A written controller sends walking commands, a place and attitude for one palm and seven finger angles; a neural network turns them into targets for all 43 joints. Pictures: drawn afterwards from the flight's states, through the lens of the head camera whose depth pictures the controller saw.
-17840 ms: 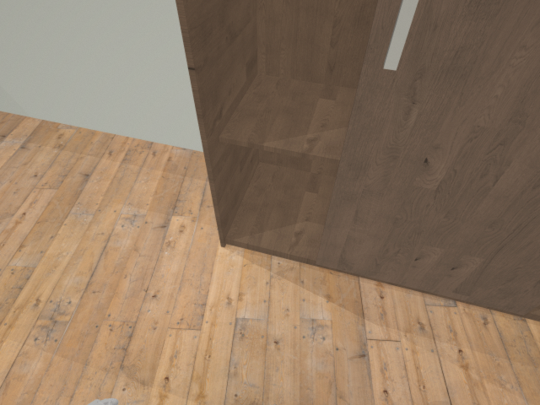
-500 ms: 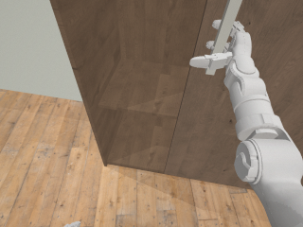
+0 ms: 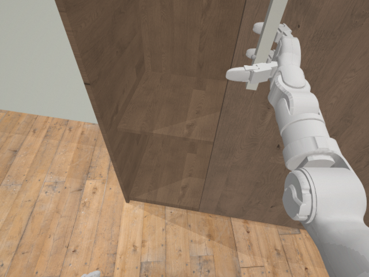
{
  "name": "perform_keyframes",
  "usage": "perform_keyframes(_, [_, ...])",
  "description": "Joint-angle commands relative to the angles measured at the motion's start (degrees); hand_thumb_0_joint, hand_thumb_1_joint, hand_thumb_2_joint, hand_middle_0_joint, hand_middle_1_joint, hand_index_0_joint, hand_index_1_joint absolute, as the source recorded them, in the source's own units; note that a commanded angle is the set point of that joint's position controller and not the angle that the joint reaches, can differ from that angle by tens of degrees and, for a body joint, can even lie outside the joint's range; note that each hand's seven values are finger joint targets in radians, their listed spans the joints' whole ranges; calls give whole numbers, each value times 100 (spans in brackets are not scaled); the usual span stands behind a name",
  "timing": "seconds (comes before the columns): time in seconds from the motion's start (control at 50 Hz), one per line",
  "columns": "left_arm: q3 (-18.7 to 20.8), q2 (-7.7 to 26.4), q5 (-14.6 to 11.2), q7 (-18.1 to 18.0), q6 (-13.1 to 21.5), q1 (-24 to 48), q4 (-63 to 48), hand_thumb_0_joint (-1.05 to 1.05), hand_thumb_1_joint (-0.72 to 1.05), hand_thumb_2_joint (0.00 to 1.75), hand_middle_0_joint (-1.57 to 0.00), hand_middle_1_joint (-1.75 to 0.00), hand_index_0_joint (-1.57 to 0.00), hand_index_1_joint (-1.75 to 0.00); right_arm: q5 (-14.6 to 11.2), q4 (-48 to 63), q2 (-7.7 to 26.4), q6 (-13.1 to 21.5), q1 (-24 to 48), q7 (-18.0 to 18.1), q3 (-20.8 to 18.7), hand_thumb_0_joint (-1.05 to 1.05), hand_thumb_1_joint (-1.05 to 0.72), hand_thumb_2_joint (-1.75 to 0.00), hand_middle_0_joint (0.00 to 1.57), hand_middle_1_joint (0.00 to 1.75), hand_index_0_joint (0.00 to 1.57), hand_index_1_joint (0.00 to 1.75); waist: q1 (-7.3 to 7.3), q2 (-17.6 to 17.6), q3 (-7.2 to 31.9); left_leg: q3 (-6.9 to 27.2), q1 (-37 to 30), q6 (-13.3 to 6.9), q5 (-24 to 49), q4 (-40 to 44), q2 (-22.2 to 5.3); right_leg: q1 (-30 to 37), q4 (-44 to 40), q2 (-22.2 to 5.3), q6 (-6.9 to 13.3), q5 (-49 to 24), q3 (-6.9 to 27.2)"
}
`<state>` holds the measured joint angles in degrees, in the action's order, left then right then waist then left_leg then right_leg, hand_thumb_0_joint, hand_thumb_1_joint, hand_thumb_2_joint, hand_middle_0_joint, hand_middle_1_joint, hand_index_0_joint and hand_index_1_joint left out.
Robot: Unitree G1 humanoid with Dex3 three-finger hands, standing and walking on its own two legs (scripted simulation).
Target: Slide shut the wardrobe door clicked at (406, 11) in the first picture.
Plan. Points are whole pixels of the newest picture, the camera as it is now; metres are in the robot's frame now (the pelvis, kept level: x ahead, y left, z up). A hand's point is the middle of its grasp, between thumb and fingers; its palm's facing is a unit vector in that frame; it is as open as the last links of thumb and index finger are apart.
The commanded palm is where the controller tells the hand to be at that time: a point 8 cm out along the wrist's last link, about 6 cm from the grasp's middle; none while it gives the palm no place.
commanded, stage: grip the handle and tug to test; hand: right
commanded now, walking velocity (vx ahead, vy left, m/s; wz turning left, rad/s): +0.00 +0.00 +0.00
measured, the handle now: (263, 40) +0.55 -0.10 +0.26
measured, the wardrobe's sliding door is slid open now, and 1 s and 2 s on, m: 0.40 0.40 0.40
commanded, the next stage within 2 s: tug the door sideways, standing still in 1.42 s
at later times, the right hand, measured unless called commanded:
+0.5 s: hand (254, 56) +0.49 -0.07 +0.25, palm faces +0.04 +1.00 +0.01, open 8.8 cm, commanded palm +0.46 -0.12 +0.24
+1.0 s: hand (254, 55) +0.49 -0.07 +0.25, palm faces +0.04 +1.00 +0.01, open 6.1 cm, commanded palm +0.47 -0.12 +0.24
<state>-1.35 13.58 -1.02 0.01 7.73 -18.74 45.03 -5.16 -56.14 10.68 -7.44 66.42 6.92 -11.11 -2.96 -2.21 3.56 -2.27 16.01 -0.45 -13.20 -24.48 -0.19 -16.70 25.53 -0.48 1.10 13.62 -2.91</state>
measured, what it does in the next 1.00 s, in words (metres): stands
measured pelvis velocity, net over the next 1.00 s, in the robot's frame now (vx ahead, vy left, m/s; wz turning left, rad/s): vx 0.01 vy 0.01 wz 0.01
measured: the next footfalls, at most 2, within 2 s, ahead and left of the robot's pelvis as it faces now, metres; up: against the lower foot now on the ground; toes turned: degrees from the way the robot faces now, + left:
none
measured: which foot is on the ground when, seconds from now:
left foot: down 0.00-1.00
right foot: down 0.00-1.00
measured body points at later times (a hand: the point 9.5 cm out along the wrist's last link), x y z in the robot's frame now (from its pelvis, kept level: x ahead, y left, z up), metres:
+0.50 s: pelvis +0.00 +0.00 +0.00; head +0.02 +0.02 +0.45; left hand +0.08 +0.25 -0.13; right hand +0.48 -0.13 +0.25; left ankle -0.01 +0.11 -0.74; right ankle -0.01 -0.11 -0.74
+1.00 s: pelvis +0.01 +0.01 +0.00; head +0.02 +0.02 +0.45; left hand +0.09 +0.25 -0.12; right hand +0.48 -0.13 +0.25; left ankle -0.01 +0.11 -0.74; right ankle -0.01 -0.11 -0.74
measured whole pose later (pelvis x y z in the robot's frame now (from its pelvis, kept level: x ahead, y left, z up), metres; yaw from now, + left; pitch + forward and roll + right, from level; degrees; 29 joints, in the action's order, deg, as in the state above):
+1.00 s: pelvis +0.01 +0.01 +0.00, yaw +0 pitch +5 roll +0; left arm -1.3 13.7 -1.1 -0.6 5.1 -17.2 43.4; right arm -5.2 -51.5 11.0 -10.6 63.8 5.7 -12.5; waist -2.7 -2.4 3.8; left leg -1.9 14.5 -0.8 -13.0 -23.0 0.5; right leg -15.1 24.2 -1.0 0.8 13.7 -3.1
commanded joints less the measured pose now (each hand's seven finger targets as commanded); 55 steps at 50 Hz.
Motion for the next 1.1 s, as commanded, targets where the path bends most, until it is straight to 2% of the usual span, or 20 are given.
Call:
perform_keyframes(0.0, [246, 717, -18, -64, 203, -104, -594, 0, 90, 90, -20, -30, -20, -30, 29, 1513, 540, 430, 3473, -97, 102, 0, 45, -32, 30, 121, 30, 121, -199, 224, 2152, 99, -318, -79, 1932, 130, 164, 1384, -62, -41, 66, -1845, 280])
perform_keyframes(0.04, [262, 811, -66, 5, 243, -30, -540, 0, 90, 90, -20, -30, -20, -30, -101, 1285, 672, 363, 3555, -108, 156, 0, 36, -36, 32, 122, 32, 122, -94, 519, 1972, 87, -360, -95, 2028, 161, 126, 1104, -34, 11, 87, -1861, 312])
perform_keyframes(0.06, [251, 722, -15, -50, 212, -148, -540, 0, 90, 90, -20, -30, -20, -30, -11, 1397, 616, 412, 3524, -102, 31, 0, 31, -38, 32, 123, 32, 123, -246, 473, 2026, 86, -348, -57, 1974, 133, 167, 1232, -83, -54, 84, -1798, 270])
perform_keyframes(0.12, [237, 717, -23, -69, 209, -104, -578, 0, 90, 90, -20, -30, -20, -30, -13, 1439, 511, 430, 3486, -131, 108, 0, 17, -44, 33, 125, 33, 125, -233, 332, 1967, 96, -289, -67, 1900, 164, 167, 1258, -69, -47, 78, -1743, 268])
perform_keyframes(0.24, [268, 809, -58, 24, 247, 9, -604, 0, 90, 90, -20, -30, -20, -30, -110, 1610, 740, 385, 3336, -141, 67, 0, -11, -56, 36, 129, 36, 129, -7, 558, 2133, 81, -550, -108, 2268, 114, 141, 1170, -29, 3, 76, -2100, 296])
perform_keyframes(0.26, [246, 695, -43, -18, 218, -39, -611, 0, 90, 90, -20, -30, -20, -30, -31, 1618, 387, 383, 3250, -172, 214, 0, -15, -58, 37, 129, 37, 129, -184, 412, 1943, 77, -401, -70, 2105, 132, 175, 1248, -87, -55, 80, -1923, 232])
perform_keyframes(0.32, [249, 725, -26, -51, 206, -30, -663, 0, 90, 90, -20, -30, -20, -30, -36, 1889, 545, 378, 3274, -160, 84, 0, -29, -64, 38, 131, 38, 131, -125, 304, 2169, 107, -516, -79, 2177, 136, 169, 1320, -66, -31, 90, -1967, 226])
perform_keyframes(0.34, [277, 829, -89, 41, 234, 84, -608, 0, 90, 90, -20, -30, -20, -30, -139, 1656, 871, 283, 3351, -164, 37, 0, -34, -66, 39, 132, 39, 132, 68, 420, 2072, 111, -581, -119, 2329, 139, 117, 1078, -21, 40, 98, -2047, 263])
perform_keyframes(0.36, [251, 723, -30, -33, 184, -52, -597, 0, 90, 90, -20, -30, -20, -30, -57, 1583, 672, 285, 3193, -171, -44, 0, -39, -68, 40, 133, 40, 133, -152, 488, 2024, 89, -532, -66, 2194, 128, 168, 1182, -85, -30, 102, -1911, 217])
perform_keyframes(0.44, [265, 829, -82, 15, 171, 118, -646, 0, 90, 90, -20, -30, -20, -30, -165, 1642, 1045, 231, 3189, -234, -116, 0, -57, -76, 42, 135, 42, 135, 91, 563, 2021, 124, -752, -106, 2449, 157, 106, 938, -53, 62, 133, -2015, 211])
perform_keyframes(0.46, [249, 720, -27, -44, 120, -29, -659, 0, 90, 90, -20, -30, -20, -30, -66, 1698, 906, 259, 2987, -224, -258, 0, -62, -78, 42, 136, 42, 136, -51, 474, 2084, 111, -738, -71, 2380, 120, 156, 1104, -105, -18, 125, -1983, 156])
perform_keyframes(0.54, [264, 829, -75, -8, 95, 119, -707, 0, 90, 90, -20, -30, -20, -30, -133, 1734, 1189, 213, 2998, -249, -263, 0, -81, -86, 44, 139, 44, 139, 114, 659, 2013, 138, -904, -90, 2551, 170, 106, 871, -82, 62, 160, -2007, 148])
perform_keyframes(0.58, [260, 725, -39, -73, 48, 58, -765, 0, 90, 90, -20, -30, -20, -30, -14, 2035, 954, 256, 2958, -239, -243, 0, -90, -90, 45, 140, 45, 140, -15, 330, 2184, 142, -814, -71, 2475, 154, 149, 1205, -81, 2, 146, -2052, 120])
perform_keyframes(0.72, [255, 729, -30, -127, -43, 78, -758, 0, 90, 90, -20, -30, -20, -30, -31, 1934, 878, 58, 2907, -222, -201, 0, -90, -90, 45, 140, 45, 140, -71, 651, 2068, 132, -844, -46, 2527, 199, 150, 1109, -99, 3, 175, -2015, 109])
perform_keyframes(0.74, [272, 826, -74, -50, -11, 169, -729, 0, 90, 90, -20, -30, -20, -30, -114, 1808, 1168, 9, 3034, -217, -228, 0, -90, -90, 45, 140, 45, 140, 91, 755, 2023, 139, -919, -77, 2669, 195, 102, 908, -80, 73, 185, -2088, 143])
perform_keyframes(0.86, [231, 682, -38, -105, -67, 118, -766, 0, 90, 90, -20, -30, -20, -30, -46, 1877, 740, 46, 2874, -238, -88, 0, -90, -90, 45, 140, 45, 140, -61, 478, 1983, 120, -821, -65, 2544, 185, 139, 1120, -119, 5, 160, -2073, 108])
perform_keyframes(0.94, [251, 794, -73, -68, -55, 187, -735, 0, 90, 90, -20, -30, -20, -30, -109, 1617, 1058, 17, 3006, -222, -144, 0, -90, -90, 45, 140, 45, 140, 64, 678, 1877, 153, -859, -71, 2547, 235, 91, 864, -111, 79, 188, -1962, 133])
perform_keyframes(0.96, [227, 702, -29, -124, -83, 63, -719, 0, 90, 90, -20, -30, -20, -30, -16, 1611, 955, 57, 2978, -216, -232, 0, -90, -90, 45, 140, 45, 140, -97, 624, 1859, 124, -773, -46, 2335, 220, 134, 987, -163, 5, 175, -1817, 128])
perform_keyframes(1.04, [241, 771, -58, -81, -71, 165, -780, 0, 90, 90, -20, -30, -20, -30, -80, 1640, 1063, 77, 2800, -225, -242, 0, -90, -90, 45, 140, 45, 140, 104, 571, 2009, 134, -884, -98, 2439, 211, 106, 972, -119, 53, 163, -1983, 150])
perform_keyframes(1.08, [244, 698, -29, -111, -76, 113, -834, 0, 90, 90, -20, -30, -20, -30, -49, 1971, 833, 147, 2764, -238, -216, 0, -90, -90, 45, 140, 45, 140, 13, 482, 2123, 131, -863, -75, 2457, 197, 148, 1190, -128, 5, 161, -2034, 125])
